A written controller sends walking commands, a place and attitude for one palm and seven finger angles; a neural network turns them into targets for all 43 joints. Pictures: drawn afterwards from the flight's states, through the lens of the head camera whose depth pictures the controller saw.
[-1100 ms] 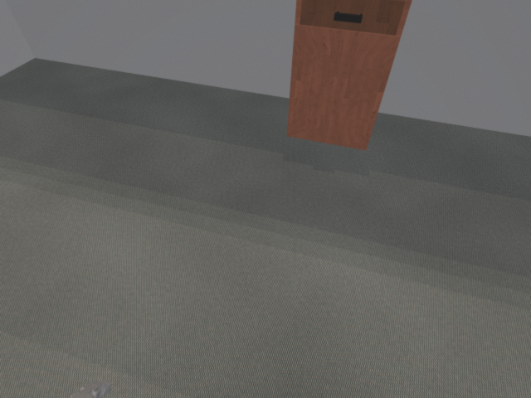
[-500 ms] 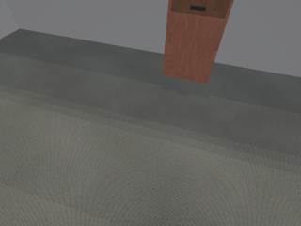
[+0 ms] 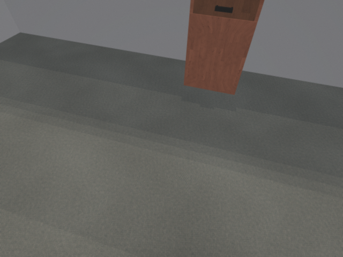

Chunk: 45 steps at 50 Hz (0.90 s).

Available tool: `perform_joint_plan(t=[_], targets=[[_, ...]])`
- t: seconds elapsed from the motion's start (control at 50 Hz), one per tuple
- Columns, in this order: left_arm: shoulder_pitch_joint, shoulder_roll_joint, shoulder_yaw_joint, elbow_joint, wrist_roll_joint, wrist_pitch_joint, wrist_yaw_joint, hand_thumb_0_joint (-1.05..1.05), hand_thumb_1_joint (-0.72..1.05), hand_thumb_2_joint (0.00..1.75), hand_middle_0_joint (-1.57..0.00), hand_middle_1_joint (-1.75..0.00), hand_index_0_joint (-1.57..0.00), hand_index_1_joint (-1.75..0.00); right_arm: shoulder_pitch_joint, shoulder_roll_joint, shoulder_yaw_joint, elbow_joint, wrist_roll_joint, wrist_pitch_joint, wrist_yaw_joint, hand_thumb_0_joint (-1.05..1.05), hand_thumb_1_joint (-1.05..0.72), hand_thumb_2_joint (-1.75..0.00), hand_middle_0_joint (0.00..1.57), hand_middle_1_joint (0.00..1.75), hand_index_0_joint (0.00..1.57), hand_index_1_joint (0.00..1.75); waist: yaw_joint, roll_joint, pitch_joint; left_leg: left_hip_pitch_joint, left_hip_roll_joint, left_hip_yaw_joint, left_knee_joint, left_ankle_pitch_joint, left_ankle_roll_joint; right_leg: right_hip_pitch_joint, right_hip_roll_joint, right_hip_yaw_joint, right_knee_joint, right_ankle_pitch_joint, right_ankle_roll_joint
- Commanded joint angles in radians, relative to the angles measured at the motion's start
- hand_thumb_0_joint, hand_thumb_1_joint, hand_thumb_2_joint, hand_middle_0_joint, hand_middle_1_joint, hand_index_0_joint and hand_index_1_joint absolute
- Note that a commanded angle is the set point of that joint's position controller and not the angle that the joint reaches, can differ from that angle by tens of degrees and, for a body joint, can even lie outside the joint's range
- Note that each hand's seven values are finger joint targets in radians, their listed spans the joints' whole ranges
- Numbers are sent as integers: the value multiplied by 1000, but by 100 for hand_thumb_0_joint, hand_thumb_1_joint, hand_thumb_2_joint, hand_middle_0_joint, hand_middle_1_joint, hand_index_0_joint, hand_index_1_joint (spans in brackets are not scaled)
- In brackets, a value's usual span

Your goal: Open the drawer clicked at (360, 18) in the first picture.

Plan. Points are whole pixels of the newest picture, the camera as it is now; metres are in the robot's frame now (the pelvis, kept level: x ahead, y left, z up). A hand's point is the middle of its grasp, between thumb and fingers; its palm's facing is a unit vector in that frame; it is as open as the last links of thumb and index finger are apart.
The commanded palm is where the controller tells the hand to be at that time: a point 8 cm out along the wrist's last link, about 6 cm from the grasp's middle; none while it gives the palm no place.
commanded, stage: look at it before walking up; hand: left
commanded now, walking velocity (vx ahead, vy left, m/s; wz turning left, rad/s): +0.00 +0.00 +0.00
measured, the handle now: (224, 8) +1.70 -0.28 -0.03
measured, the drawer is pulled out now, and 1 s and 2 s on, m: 0.00 0.00 0.00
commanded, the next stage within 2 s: walk to a spot facing it in 0.34 s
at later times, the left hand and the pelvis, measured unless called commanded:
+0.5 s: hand out of the picture +0.08 +0.25 -0.16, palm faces -0.02 -0.94 -0.33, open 7.4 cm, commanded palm none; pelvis +0.01 +0.00 +0.00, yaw +0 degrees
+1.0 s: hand out of the picture +0.08 +0.13 -0.17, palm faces -0.11 -0.98 -0.17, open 7.4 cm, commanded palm none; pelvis +0.12 -0.05 +0.00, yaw -12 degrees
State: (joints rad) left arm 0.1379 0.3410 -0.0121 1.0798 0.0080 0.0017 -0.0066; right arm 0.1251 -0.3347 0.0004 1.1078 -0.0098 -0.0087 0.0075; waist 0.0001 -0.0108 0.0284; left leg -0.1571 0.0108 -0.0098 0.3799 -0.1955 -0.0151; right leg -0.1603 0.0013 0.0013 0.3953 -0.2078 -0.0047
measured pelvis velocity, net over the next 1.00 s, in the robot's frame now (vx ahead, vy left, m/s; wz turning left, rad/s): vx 0.12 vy -0.05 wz -0.21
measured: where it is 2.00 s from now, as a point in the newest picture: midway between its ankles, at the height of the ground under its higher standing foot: (193, 215)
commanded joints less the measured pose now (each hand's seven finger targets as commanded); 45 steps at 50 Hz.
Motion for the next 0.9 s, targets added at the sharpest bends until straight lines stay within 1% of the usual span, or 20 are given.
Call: perform_joint_plan(t=[0.0,0.04,0.42,0.46,0.48,0.52,0.58,0.62,0.64,0.66,0.68,0.7,0.72,0.74,0.76,0.78,0.8,0.82,0.84,0.88], targets=[[-44,209,45,-63,3,-28,16,0,90,90,-20,-30,-20,-30,-52,-208,-37,-64,0,-25,-18,0,-90,-90,20,30,20,30,1,11,-62,16,104,-95,-59,101,42,2,-123,108,-81,69,-30],[-39,207,45,-58,2,-30,16,0,90,90,-20,-30,-20,-30,-53,-209,-36,-62,0,-27,-19,0,-90,-90,20,30,20,30,3,13,-76,26,108,-89,-55,128,42,15,-125,105,-76,111,-30],[-38,210,44,-52,3,-29,18,0,90,90,-20,-30,-20,-30,-60,-212,-35,-59,3,-27,-20,0,-90,-90,20,30,20,30,3,13,-64,42,111,-89,-70,157,42,28,-127,98,-82,146,-26],[27,88,21,-24,3,-8,20,0,90,90,-20,-30,-20,-30,3,-91,-6,-33,-6,-10,-17,0,-90,-90,20,30,20,30,1,5,-73,51,106,-53,-45,40,20,9,-112,105,-74,18,-14],[49,82,21,-23,6,1,18,0,90,90,-20,-30,-20,-30,28,-84,-9,-32,-9,-3,-16,0,-90,-90,20,30,20,30,2,6,-60,46,103,-47,-33,-64,22,-22,-101,116,-66,-97,-19],[60,92,33,-40,12,13,4,0,90,90,-20,-30,-20,-30,40,-102,-21,-42,-15,5,-14,0,-90,-90,20,30,20,30,1,8,22,-12,109,-51,-54,-292,33,-110,-75,135,-61,-284,-31],[85,89,49,-75,16,14,-11,0,90,90,-20,-30,-20,-30,72,-134,-43,-64,-15,5,-13,0,-90,-90,20,30,20,30,-2,53,99,-46,158,-104,-76,-459,69,-222,-30,126,33,-362,-43],[104,47,54,-99,16,3,-19,0,90,90,-20,-30,-20,-30,113,-157,-60,-75,-13,-6,-18,0,-90,-90,20,30,20,30,-13,136,113,-2,246,-197,-134,-491,122,-302,22,51,197,-281,-33],[99,25,55,-112,15,-3,-22,0,90,90,-20,-30,-20,-30,130,-166,-69,-77,-11,-14,-20,0,-90,-90,20,30,20,30,-17,174,98,37,305,-231,-151,-432,154,-326,24,-7,282,-226,-21],[83,8,57,-127,15,-8,-25,0,90,90,-20,-30,-20,-30,147,-158,-74,-77,-11,-21,-20,0,-90,-90,20,30,20,30,-24,187,98,73,332,-227,-149,-330,179,-360,1,-20,326,-248,-15],[71,5,59,-139,14,-14,-27,0,90,90,-20,-30,-20,-30,163,-146,-76,-77,-11,-27,-20,0,-90,-90,20,30,20,30,-29,173,82,94,341,-208,-125,-239,187,-364,-15,-17,328,-268,-14],[88,-9,62,-139,14,-22,-29,0,90,90,-20,-30,-20,-30,161,-134,-73,-79,-13,-30,-21,0,-90,-90,20,30,20,30,-18,170,70,89,330,-152,-76,-131,175,-325,-26,-30,289,-272,-13],[138,-22,66,-121,15,-27,-30,0,90,90,-20,-30,-20,-30,143,-114,-71,-81,-14,-31,-22,0,-90,-90,20,30,20,30,9,150,55,40,300,-78,5,-53,147,-218,-22,-54,218,-228,-16],[245,-23,73,-85,17,-33,-28,0,90,90,-20,-30,-20,-30,111,-96,-67,-89,-13,-30,-22,0,-90,-90,20,30,20,30,63,100,25,-69,234,18,173,-32,96,-33,-11,-53,91,-125,-30],[391,68,94,-40,24,-48,-17,0,90,90,-20,-30,-20,-30,76,-26,-54,-122,-2,-33,-16,0,-90,-90,20,30,20,30,120,-178,-16,-338,112,154,503,-140,25,204,-179,258,-62,-111,-90],[506,143,107,-6,12,-54,3,0,90,90,-20,-30,-20,-30,-17,21,-36,-185,-4,-42,-7,0,-90,-90,20,30,20,30,150,-361,8,-572,25,155,712,-391,-6,273,-373,594,-176,55,-176],[518,108,99,2,3,-57,18,0,90,90,-20,-30,-20,-30,-38,-17,-48,-184,-9,-48,-11,0,-90,-90,20,30,20,30,143,-223,32,-589,67,44,764,-335,9,262,-366,575,-152,132,-204],[475,69,90,-1,6,-62,20,0,90,90,-20,-30,-20,-30,-39,-4,-51,-171,-9,-53,-8,0,-90,-90,20,30,20,30,121,-192,69,-601,97,39,790,-266,11,226,-339,518,-146,183,-220],[447,33,81,-11,9,-62,21,0,90,90,-20,-30,-20,-30,-43,13,-52,-163,-10,-51,-8,0,-90,-90,20,30,20,30,97,-77,82,-597,108,34,803,-230,3,191,-325,485,-138,190,-230],[399,-7,71,-24,12,-68,22,0,90,90,-20,-30,-20,-30,-7,46,-55,-137,-15,-41,0,0,-90,-90,20,30,20,30,55,-12,86,-558,116,49,783,-141,-10,136,-276,370,-152,210,-208]])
